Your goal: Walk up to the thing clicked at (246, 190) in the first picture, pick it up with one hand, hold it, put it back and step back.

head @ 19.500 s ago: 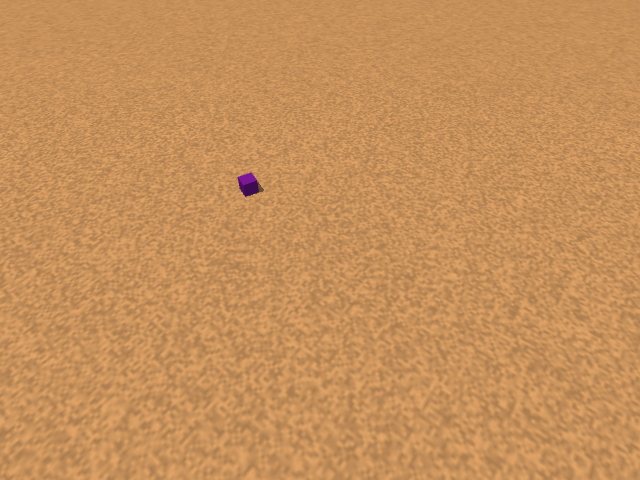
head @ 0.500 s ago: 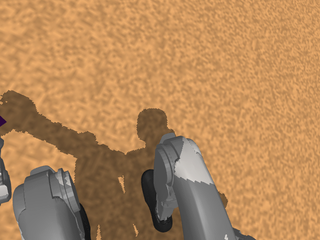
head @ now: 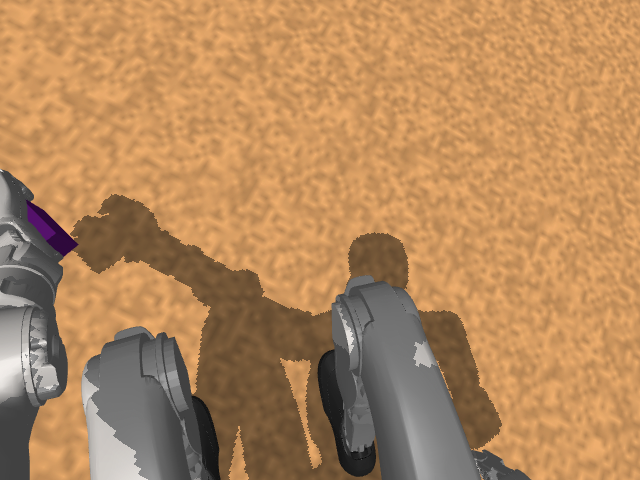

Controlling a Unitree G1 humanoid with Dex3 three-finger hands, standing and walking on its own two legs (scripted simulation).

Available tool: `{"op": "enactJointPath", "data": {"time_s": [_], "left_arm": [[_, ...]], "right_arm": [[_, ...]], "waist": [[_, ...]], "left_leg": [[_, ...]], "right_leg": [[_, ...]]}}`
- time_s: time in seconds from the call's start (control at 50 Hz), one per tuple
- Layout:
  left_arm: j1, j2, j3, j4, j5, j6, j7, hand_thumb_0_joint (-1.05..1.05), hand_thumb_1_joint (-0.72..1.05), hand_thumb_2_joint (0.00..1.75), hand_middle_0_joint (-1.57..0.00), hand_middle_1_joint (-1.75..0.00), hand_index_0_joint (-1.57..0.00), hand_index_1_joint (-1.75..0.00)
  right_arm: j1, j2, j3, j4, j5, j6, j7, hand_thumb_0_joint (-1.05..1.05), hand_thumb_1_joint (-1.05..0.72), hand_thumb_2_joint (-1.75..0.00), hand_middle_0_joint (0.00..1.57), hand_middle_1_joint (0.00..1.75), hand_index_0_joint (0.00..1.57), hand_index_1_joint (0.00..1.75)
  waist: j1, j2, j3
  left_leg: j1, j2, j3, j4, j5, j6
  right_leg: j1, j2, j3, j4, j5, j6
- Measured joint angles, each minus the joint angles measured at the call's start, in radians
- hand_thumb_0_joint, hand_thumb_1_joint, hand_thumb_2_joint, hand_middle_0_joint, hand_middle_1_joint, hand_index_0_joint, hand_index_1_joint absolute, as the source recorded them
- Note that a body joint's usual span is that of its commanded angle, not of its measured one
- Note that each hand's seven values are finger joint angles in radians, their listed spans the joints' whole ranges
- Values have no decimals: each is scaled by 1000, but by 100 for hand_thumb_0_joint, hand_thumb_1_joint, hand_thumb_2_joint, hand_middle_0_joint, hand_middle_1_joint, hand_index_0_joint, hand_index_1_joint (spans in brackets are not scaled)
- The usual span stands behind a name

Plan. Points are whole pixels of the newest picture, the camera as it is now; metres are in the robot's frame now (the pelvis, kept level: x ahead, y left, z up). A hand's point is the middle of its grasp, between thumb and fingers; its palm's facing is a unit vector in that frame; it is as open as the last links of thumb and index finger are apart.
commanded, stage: lift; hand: left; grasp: from above
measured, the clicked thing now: (26, 238) +0.46 +0.30 -0.20
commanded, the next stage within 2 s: hold in 1.56 s
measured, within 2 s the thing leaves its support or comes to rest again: neither
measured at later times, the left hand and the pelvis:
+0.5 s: hand out of the picture +0.40 +0.30 -0.02, palm faces -0.35 -0.25 -0.91, open 9.7 cm; pelvis +0.00 +0.00 +0.10, yaw +3 degrees
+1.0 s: hand out of the picture +0.36 +0.27 +0.18, palm faces -0.36 -0.27 -0.89, open 9.8 cm; pelvis +0.04 +0.00 +0.29, yaw +5 degrees
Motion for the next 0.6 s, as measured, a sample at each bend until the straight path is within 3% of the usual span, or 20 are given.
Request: {"op": "enactJointPath", "data": {"time_s": [0.24, 0.6], "left_arm": [[135, -79, -58, -184, 8, 0, -117, -1, 4, 39, -78, -43, -79, -41], [397, -195, -206, -518, -69, 128, -201, -2, 0, 42, -82, -39, -83, -39]], "right_arm": [[41, 16, -50, -16, 64, 86, -52, 1, -92, -90, 20, 30, 19, 30], [-29, 46, -71, -64, 138, 149, -218, 1, -92, -90, 20, 30, 20, 30]], "waist": [[58, 32, -75], [123, 20, -153]], "left_leg": [[90, -2, 28, -94, 7, 11], [431, -1, 51, -431, 57, 4]], "right_leg": [[90, -6, 19, -84, -3, 8], [425, -11, 18, -407, 37, -1]]}}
